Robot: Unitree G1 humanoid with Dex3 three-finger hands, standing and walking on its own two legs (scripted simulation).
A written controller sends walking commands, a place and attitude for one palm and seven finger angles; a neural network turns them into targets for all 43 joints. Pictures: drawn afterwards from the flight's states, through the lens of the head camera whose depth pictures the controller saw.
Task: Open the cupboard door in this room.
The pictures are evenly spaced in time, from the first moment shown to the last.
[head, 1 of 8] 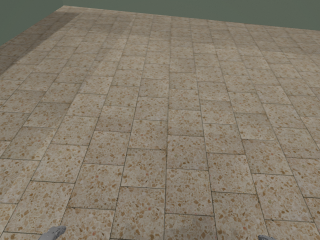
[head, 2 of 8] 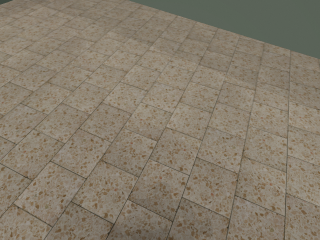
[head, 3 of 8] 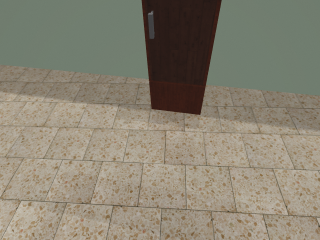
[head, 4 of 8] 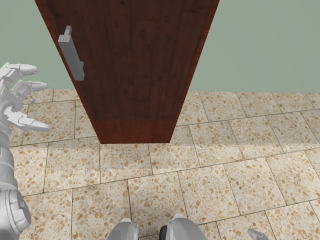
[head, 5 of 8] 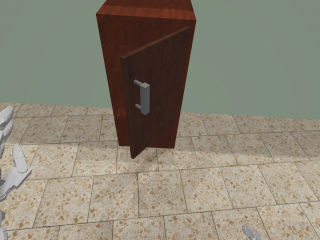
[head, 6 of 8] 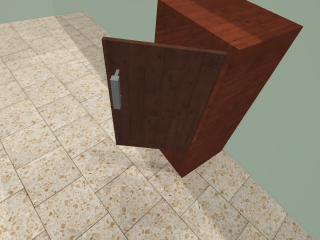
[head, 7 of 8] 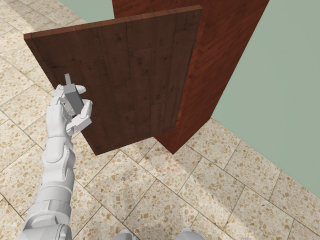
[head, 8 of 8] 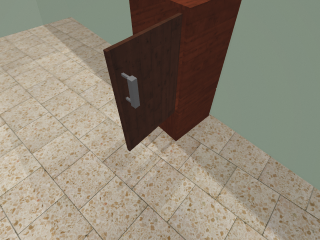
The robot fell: no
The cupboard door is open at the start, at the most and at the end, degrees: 0 97 97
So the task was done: yes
